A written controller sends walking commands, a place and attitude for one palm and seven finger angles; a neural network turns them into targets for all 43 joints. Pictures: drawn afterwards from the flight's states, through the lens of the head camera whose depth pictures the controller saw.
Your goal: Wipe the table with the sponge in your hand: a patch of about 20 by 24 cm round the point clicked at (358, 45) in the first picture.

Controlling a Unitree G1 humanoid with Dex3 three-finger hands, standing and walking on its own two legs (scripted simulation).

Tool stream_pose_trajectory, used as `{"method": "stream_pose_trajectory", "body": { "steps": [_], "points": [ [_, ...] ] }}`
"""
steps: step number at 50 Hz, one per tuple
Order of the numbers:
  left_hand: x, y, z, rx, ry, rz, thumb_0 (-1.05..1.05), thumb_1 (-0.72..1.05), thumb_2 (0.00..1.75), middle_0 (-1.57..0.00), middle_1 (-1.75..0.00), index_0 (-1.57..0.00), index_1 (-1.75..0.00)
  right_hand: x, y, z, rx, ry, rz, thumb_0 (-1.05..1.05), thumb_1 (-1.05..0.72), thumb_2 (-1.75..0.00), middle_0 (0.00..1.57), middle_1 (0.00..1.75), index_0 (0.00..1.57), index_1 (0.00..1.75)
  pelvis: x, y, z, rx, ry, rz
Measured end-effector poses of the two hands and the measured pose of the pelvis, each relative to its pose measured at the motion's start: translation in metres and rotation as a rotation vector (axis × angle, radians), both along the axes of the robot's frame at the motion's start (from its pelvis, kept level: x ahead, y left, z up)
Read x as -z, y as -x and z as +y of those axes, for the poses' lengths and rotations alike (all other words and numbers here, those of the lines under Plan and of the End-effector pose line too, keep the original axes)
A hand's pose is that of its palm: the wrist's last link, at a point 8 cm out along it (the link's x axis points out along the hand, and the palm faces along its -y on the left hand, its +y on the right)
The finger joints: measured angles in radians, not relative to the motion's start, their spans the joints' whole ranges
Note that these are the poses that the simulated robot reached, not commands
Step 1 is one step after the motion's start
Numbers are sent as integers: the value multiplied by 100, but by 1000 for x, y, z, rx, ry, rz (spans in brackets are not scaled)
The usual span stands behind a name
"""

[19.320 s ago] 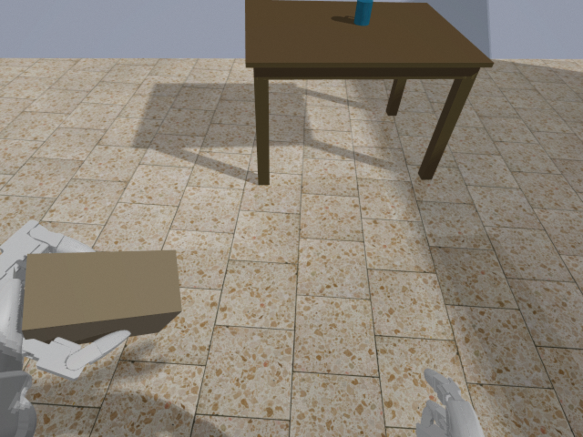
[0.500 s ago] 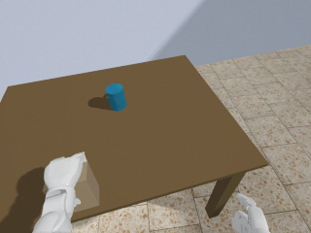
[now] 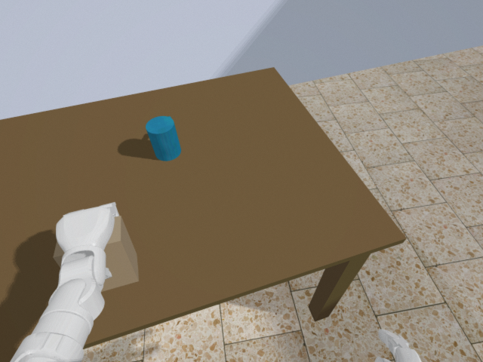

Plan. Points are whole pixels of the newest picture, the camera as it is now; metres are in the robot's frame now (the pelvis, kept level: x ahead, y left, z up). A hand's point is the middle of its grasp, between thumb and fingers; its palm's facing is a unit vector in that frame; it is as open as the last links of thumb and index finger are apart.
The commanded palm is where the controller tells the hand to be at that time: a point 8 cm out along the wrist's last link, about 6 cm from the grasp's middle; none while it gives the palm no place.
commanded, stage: wipe forward along the first lane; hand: left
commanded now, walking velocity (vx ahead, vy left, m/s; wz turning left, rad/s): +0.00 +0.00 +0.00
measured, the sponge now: (104, 263) +0.29 +0.31 -0.06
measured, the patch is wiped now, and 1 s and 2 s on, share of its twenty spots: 0.05 0.20 0.30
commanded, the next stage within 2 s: slide across to the middle lane in 1.08 s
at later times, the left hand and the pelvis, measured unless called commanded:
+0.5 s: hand (95, 225) +0.34 +0.33 -0.01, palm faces -0.13 +0.01 -0.99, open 10.7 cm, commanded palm +0.33 +0.32 +0.02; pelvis -0.01 +0.01 -0.01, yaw +0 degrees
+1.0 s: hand (92, 203) +0.40 +0.36 -0.01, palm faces -0.14 +0.01 -0.99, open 10.7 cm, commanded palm +0.38 +0.34 +0.02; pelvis +0.00 +0.02 -0.01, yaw -1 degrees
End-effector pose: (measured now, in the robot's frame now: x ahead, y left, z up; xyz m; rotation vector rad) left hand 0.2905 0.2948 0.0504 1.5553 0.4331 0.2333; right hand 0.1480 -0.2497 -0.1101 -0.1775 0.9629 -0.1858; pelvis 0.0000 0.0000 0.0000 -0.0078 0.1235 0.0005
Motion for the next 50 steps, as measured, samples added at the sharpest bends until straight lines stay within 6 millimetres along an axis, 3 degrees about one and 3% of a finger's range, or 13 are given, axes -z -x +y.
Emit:
{"method": "stream_pose_trajectory", "body": {
  "steps": [11,26,50],
  "points": [
    [2,-18,10,6,-7,3,0,-55,102,-67,-132,-69,-131,8,24,-11,46,18,63,1,-91,-89,20,29,20,30,4,0,2,5,5,38],
    [1,-44,24,6,-21,4,1,-55,102,-67,-132,-69,-131,13,34,0,46,14,95,1,-91,-89,20,30,20,30,9,5,7,-5,15,73],
    [1,-94,52,4,-25,17,1,-55,102,-67,-132,-69,-131,16,77,2,106,46,234,1,-91,-89,20,30,20,30,13,-1,22,4,32,139]
  ]
}}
